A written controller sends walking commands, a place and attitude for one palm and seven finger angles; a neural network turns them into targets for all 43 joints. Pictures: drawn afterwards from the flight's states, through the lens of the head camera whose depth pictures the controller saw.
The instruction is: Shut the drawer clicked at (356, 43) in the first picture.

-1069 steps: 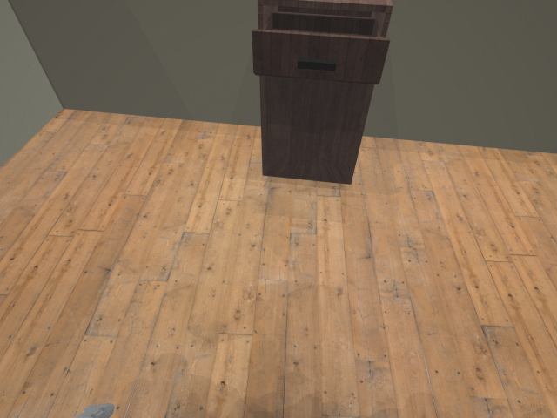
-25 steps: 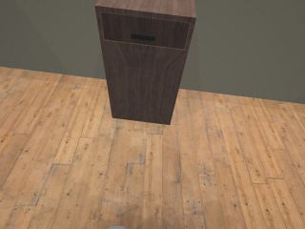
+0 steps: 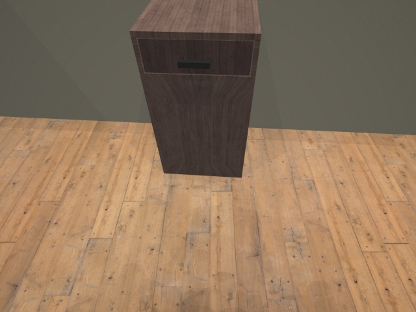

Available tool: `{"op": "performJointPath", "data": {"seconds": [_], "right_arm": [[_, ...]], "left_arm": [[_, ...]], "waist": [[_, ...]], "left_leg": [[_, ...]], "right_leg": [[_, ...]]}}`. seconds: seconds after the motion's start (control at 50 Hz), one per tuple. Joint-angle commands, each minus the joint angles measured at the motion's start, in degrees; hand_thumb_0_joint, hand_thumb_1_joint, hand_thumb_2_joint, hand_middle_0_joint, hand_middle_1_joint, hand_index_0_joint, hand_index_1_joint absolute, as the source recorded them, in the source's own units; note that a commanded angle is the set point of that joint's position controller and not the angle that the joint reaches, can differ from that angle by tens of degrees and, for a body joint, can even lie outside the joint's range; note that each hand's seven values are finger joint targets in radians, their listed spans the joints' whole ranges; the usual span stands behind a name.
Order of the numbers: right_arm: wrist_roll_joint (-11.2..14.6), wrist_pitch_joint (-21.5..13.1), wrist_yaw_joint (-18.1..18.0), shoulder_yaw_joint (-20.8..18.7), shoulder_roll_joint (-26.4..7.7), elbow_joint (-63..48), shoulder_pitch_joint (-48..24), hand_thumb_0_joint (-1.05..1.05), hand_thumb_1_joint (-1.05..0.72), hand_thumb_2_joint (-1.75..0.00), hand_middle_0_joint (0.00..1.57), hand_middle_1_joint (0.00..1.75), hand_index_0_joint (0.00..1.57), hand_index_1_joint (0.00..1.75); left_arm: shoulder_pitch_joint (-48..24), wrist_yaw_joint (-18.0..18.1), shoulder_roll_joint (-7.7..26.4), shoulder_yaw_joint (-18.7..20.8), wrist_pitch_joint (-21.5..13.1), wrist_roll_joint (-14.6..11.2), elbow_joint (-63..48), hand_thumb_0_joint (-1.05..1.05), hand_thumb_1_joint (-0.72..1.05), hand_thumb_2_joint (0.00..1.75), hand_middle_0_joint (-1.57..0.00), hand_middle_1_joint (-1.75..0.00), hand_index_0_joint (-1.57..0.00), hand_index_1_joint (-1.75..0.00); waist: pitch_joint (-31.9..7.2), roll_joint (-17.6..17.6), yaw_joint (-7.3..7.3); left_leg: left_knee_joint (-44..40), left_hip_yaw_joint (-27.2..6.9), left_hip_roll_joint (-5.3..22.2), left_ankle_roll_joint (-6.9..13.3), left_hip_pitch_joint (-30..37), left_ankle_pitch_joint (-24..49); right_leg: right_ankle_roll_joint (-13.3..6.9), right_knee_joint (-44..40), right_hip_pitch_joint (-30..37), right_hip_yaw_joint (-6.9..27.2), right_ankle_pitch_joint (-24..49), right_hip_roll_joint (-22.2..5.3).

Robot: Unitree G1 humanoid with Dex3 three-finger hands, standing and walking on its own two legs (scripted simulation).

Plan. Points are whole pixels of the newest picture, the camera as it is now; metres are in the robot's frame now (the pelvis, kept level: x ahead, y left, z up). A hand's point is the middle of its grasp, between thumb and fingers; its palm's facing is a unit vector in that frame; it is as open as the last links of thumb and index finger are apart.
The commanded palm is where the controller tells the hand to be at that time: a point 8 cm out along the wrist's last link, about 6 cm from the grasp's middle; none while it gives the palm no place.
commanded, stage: let the arm hang, fingers relaxed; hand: left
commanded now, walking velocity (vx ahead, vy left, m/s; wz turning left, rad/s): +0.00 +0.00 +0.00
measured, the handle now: (194, 61) +0.97 +0.11 -0.01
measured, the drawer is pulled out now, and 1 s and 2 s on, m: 0.00 0.00 0.00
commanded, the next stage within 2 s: look to check the result in 0.28 s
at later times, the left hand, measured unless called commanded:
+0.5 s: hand out of the picture +0.02 +0.16 -0.17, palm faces +0.04 -0.98 -0.21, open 7.4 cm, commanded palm none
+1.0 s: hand out of the picture +0.04 +0.15 -0.17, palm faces +0.04 -0.97 -0.22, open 7.4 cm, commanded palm none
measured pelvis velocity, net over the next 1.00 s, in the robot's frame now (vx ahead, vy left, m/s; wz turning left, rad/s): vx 0.03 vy -0.03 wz -0.01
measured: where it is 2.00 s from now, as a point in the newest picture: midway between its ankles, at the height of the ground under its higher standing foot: outside the picture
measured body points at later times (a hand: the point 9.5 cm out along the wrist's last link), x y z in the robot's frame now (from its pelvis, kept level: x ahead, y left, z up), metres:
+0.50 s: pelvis +0.02 -0.02 +0.00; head +0.04 -0.03 +0.45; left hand +0.02 +0.21 -0.15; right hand +0.02 -0.24 -0.17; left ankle +0.05 +0.12 -0.74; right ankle -0.01 -0.11 -0.74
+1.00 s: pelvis +0.03 -0.03 +0.00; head +0.04 -0.04 +0.45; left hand +0.04 +0.21 -0.15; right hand +0.05 -0.26 -0.16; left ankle +0.05 +0.12 -0.74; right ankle -0.01 -0.11 -0.74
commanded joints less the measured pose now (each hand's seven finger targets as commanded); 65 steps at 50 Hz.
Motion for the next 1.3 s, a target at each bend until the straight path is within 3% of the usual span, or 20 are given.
{"op": "performJointPath", "data": {"seconds": [0.0,0.18,0.34,0.5,0.76,0.9,1.04,1.28], "right_arm": [[0.14,-0.76,-0.67,-1.08,-5.52,-0.89,2.83,0.00,-0.90,-0.90,0.20,0.30,0.20,0.30],[0.05,-1.17,-1.08,-0.67,-4.03,0.58,2.90,0.00,-0.90,-0.90,0.20,0.30,0.20,0.30],[0.12,-1.12,-1.38,-0.88,-4.00,0.88,2.96,0.00,-0.90,-0.90,0.20,0.30,0.20,0.30],[0.29,-0.96,-1.53,-1.07,-4.56,0.75,2.37,0.00,-0.90,-0.90,0.20,0.30,0.20,0.30],[0.27,-1.04,-1.62,-0.97,-5.17,0.75,1.07,0.00,-0.90,-0.90,0.20,0.30,0.20,0.30],[0.30,-1.12,-1.66,-1.05,-6.07,0.50,0.53,0.00,-0.90,-0.90,0.20,0.30,0.20,0.30],[0.19,-1.17,-1.58,-0.98,-6.50,0.54,0.30,0.00,-0.90,-0.90,0.20,0.30,0.20,0.30],[0.23,-1.43,-1.61,-1.02,-7.56,0.64,0.10,0.00,-0.90,-0.90,0.20,0.30,0.20,0.30]], "left_arm": [[2.65,0.74,7.16,1.15,-1.14,0.03,-1.39,0.00,0.90,0.90,-0.20,-0.30,-0.20,-0.30],[1.14,0.99,5.47,1.31,-1.33,-0.25,-1.16,0.00,0.90,0.90,-0.20,-0.30,-0.20,-0.30],[0.99,1.15,5.02,1.42,-1.46,-0.27,-0.94,0.00,0.90,0.90,-0.20,-0.30,-0.20,-0.30],[1.86,1.29,4.97,1.33,-1.65,-0.18,-0.54,0.00,0.90,0.90,-0.20,-0.30,-0.20,-0.30],[1.98,1.28,5.55,1.45,-1.76,-0.21,-0.39,0.00,0.90,0.90,-0.20,-0.30,-0.20,-0.30],[1.77,1.25,6.24,1.65,-1.92,-0.12,-0.64,0.00,0.90,0.90,-0.20,-0.30,-0.20,-0.30],[0.27,1.12,6.76,1.73,-1.87,-0.21,-1.03,0.00,0.90,0.90,-0.20,-0.30,-0.20,-0.30],[-0.45,1.04,7.73,1.96,-2.02,-0.26,-1.35,0.00,0.90,0.90,-0.20,-0.30,-0.20,-0.30]], "waist": [[3.58,-2.41,-0.30],[1.35,0.15,-0.20],[0.75,-1.02,-0.44],[1.06,-2.48,-0.56],[1.44,-1.23,-0.53],[1.18,-2.31,-0.41],[1.92,-1.34,-0.55],[0.03,-1.47,-0.48]], "left_leg": [[-4.28,-3.92,4.21,1.83,1.65,-0.91],[-3.74,-3.43,4.62,1.26,1.95,5.44],[-2.99,-2.95,4.90,1.13,3.55,7.46],[-2.72,-2.59,5.15,1.11,5.05,7.47],[-3.26,-2.24,5.35,0.99,5.74,7.61],[-3.43,-2.22,5.53,0.91,6.27,8.39],[-4.13,-2.26,5.63,0.75,5.73,7.48],[-4.31,-2.39,5.85,0.83,6.66,8.87]], "right_leg": [[-2.70,-9.04,-6.21,5.14,-4.10,-4.91],[-2.33,-7.97,-1.44,4.49,3.83,-5.05],[-2.32,-8.39,-0.49,4.46,7.90,-5.08],[-2.15,-9.11,-0.98,4.61,9.51,-4.93],[-1.98,-9.66,-0.03,4.76,11.75,-5.03],[-1.80,-9.89,0.46,4.97,13.78,-4.93],[-2.05,-10.33,0.60,5.10,12.02,-4.86],[-2.16,-10.11,2.04,5.22,14.23,-5.01]]}}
